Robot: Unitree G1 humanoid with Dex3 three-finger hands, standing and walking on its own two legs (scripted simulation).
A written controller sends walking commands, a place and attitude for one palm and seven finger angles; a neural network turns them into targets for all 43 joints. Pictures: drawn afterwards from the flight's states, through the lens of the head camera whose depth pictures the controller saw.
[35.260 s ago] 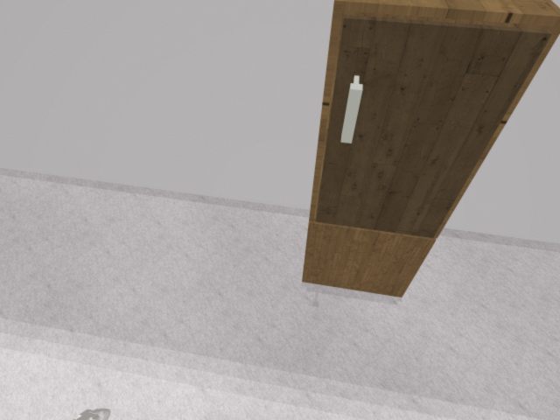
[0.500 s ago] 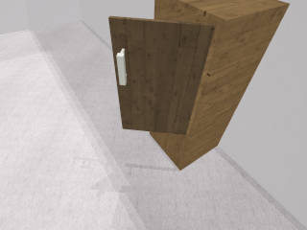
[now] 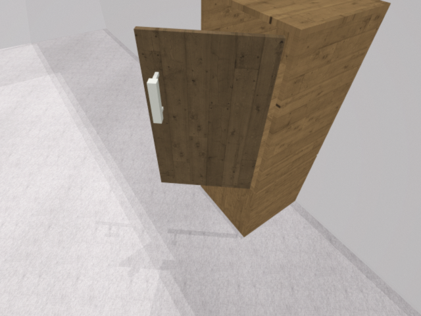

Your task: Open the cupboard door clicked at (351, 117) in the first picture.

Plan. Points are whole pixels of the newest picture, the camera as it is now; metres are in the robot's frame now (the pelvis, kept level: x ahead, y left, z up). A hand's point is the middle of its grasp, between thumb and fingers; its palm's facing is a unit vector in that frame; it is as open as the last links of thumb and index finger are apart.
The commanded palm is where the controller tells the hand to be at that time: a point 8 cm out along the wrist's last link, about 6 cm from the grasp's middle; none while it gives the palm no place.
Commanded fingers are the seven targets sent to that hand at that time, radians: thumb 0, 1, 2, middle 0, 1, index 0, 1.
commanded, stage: shuffle to correct the standing spot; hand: left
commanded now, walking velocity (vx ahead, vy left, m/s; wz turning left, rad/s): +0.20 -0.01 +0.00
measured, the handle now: (157, 97) +0.64 +0.19 +0.07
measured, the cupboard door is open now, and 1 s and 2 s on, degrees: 50 50 50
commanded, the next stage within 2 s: come to a stop and stand still in 0.20 s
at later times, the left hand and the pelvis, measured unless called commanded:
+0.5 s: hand out of the picture +0.08 +0.16 -0.18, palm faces +0.02 -0.99 -0.17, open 7.4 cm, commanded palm none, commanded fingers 0.00 0.90 0.90 -0.20 -0.30 -0.20 -0.30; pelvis +0.09 +0.00 -0.01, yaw -2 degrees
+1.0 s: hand out of the picture +0.14 +0.17 -0.18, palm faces +0.01 -0.98 -0.22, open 7.4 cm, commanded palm none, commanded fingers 0.00 0.90 0.90 -0.20 -0.30 -0.20 -0.30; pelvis +0.07 -0.01 -0.01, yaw +0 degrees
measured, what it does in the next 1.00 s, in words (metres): steps on the spot: right foot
